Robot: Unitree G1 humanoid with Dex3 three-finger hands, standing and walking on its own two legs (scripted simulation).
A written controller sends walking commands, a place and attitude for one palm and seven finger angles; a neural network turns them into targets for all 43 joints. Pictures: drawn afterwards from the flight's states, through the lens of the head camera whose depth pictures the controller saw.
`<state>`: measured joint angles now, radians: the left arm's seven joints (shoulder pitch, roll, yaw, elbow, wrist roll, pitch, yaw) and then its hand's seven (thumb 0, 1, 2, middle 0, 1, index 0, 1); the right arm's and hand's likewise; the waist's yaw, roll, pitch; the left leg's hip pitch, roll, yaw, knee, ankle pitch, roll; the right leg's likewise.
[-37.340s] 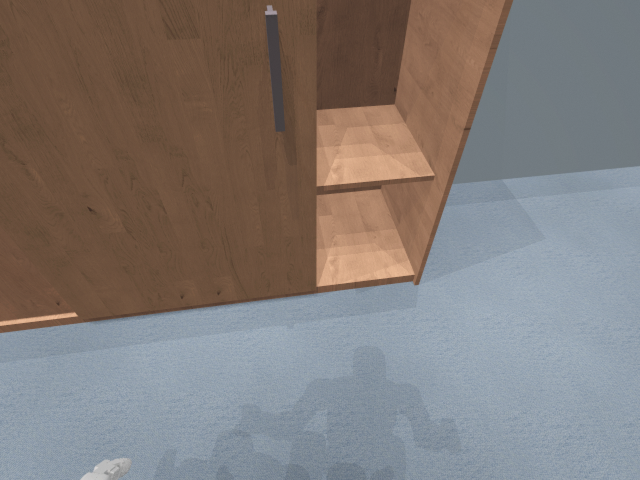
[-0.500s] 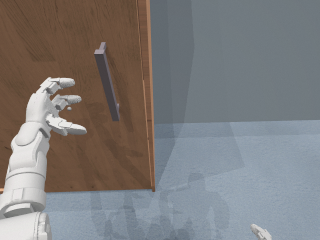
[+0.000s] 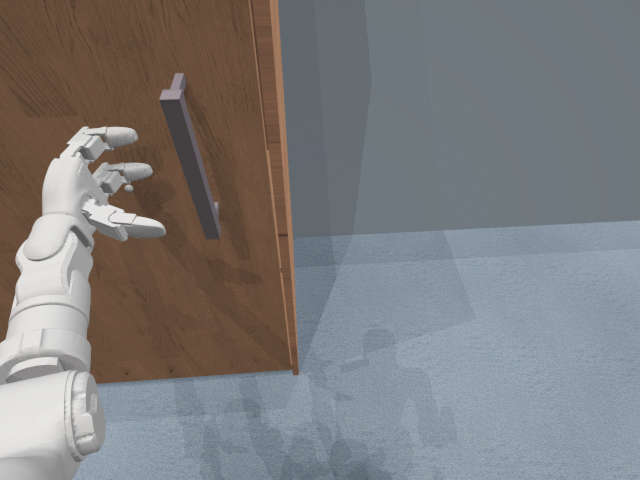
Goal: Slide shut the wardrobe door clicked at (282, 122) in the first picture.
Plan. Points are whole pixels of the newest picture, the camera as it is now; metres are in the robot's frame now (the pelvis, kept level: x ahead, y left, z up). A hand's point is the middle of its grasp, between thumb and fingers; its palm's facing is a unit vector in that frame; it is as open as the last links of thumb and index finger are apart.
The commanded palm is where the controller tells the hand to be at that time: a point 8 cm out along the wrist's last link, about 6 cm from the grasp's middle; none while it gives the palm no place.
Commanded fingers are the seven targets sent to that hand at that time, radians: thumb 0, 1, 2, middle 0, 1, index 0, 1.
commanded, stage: move the hooked fingers beside the handle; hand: left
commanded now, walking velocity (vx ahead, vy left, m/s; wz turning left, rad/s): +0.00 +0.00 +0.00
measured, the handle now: (198, 166) +0.49 +0.16 +0.13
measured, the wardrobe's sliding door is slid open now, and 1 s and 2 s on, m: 0.00 0.00 0.00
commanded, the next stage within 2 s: feel for the door with the fingertips in 1.16 s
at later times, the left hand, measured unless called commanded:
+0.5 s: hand (144, 200) +0.42 +0.22 +0.13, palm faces +0.10 -1.00 +0.00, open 14.0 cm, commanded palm +0.39 +0.28 +0.14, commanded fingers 0.00 -0.50 0.30 -0.30 -1.20 -0.30 -1.20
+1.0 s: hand (125, 198) +0.42 +0.24 +0.14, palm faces +0.11 -0.99 -0.01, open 14.0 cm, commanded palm +0.39 +0.28 +0.14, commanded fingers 0.00 -0.50 0.30 -0.30 -1.20 -0.30 -1.20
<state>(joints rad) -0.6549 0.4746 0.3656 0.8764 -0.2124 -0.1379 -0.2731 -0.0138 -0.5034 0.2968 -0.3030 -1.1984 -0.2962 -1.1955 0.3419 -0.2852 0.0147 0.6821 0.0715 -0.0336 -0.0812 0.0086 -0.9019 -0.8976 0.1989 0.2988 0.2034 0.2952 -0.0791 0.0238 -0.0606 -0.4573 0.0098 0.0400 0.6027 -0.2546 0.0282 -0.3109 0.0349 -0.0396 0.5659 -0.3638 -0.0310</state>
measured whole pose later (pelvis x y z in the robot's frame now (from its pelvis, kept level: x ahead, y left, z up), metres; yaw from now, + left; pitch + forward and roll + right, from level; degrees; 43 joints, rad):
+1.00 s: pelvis +0.00 +0.00 +0.00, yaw +0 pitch +6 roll -1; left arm -0.58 0.46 0.39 0.80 -0.20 -0.17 -0.25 -0.01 -0.50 0.30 -0.30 -1.20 -0.30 -1.20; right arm 0.34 -0.28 0.01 0.66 0.07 -0.01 -0.07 0.01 -0.90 -0.90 0.20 0.30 0.20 0.30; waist -0.08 0.01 -0.06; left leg -0.46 0.02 0.04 0.62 -0.27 0.03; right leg -0.31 0.04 -0.03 0.57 -0.37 -0.03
